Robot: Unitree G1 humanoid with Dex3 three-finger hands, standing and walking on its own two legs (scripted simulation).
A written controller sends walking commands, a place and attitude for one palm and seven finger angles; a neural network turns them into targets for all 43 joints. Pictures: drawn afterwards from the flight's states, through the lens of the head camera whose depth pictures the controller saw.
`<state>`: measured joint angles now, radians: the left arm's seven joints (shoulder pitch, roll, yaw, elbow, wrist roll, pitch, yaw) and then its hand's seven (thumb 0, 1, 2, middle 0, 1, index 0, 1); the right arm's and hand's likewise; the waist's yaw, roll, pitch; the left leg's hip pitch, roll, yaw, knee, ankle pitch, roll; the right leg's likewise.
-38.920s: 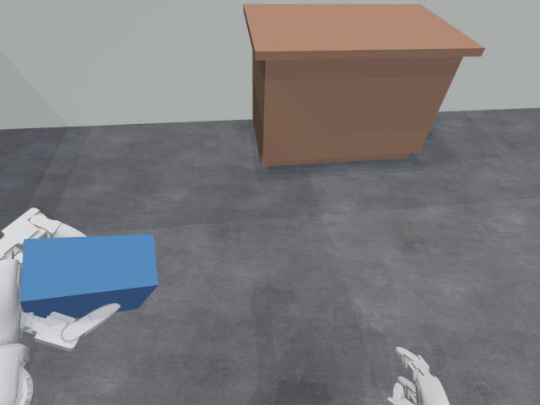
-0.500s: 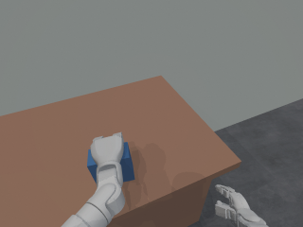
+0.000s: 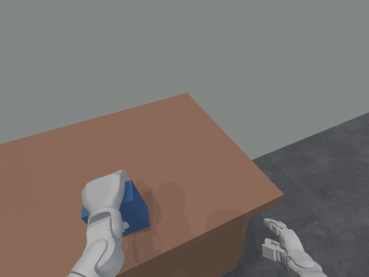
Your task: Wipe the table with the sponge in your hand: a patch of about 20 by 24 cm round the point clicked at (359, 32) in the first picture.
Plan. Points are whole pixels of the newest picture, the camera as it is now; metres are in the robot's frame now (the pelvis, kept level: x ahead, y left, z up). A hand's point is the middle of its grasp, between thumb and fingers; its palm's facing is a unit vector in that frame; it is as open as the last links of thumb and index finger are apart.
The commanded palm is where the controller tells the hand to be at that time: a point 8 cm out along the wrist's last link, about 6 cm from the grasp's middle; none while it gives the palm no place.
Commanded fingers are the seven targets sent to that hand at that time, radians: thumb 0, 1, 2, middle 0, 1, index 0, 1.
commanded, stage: slide back across to the middle lane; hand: left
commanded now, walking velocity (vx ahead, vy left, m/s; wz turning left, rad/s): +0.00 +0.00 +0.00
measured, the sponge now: (121, 216) +0.26 +0.20 -0.01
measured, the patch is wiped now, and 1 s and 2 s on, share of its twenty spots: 0.90 0.90 0.90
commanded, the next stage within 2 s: wipe forward along the middle lane in 0.20 s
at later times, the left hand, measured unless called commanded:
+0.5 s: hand (96, 211) +0.25 +0.24 +0.03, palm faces -0.01 -0.17 -0.99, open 10.1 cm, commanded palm +0.22 +0.25 +0.07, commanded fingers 0.00 0.10 1.30 -1.20 -1.60 -1.20 -1.60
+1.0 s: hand (94, 194) +0.29 +0.27 +0.03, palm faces -0.07 -0.08 -0.99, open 10.1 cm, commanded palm +0.27 +0.28 +0.06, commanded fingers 0.00 0.10 1.30 -1.20 -1.60 -1.20 -1.60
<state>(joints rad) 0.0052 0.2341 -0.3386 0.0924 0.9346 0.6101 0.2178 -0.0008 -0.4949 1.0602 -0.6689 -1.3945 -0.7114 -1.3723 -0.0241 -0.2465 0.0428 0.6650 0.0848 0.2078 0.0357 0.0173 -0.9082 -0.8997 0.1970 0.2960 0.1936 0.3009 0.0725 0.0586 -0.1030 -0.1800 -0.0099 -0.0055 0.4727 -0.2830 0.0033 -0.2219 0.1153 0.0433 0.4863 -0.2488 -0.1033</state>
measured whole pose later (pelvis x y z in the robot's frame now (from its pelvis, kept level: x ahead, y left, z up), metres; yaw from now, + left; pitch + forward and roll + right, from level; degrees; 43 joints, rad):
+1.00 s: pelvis -0.03 +0.01 +0.00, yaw +2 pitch +4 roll +1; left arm -0.33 0.29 -0.19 0.55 0.98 0.45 0.17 -0.01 -0.58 1.10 -0.76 -1.31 -0.80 -1.27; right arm 0.09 -0.27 0.04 0.69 0.08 0.14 -0.07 0.02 -0.91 -0.90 0.20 0.30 0.20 0.30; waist 0.05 0.05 -0.12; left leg -0.36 -0.03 -0.03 0.54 -0.26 0.01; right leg -0.38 0.09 0.01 0.53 -0.22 -0.08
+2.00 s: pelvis -0.03 +0.01 -0.02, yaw +2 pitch +14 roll -1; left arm -0.75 0.52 -0.01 1.10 1.02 0.20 0.22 0.02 -0.59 1.11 -0.76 -1.32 -0.80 -1.30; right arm 0.22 -0.29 0.01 0.73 0.09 0.10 -0.05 0.01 -0.91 -0.90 0.20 0.30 0.20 0.30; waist -0.06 0.05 -0.14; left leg -0.61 -0.01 -0.05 0.65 -0.29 0.01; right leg -0.61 0.12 -0.01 0.58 -0.22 -0.09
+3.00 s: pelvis +0.02 +0.08 +0.00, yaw +3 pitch +9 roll -2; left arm -0.32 0.45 -0.03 0.53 0.99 0.29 0.19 0.00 -0.52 1.09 -0.68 -1.40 -0.71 -1.39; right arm 0.15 -0.26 0.00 0.67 0.07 0.14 0.00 0.01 -0.91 -0.90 0.20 0.30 0.20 0.30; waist 0.04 0.04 -0.13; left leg -0.38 -0.08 -0.04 0.53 -0.31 0.09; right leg -0.35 0.05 0.02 0.45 -0.25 -0.01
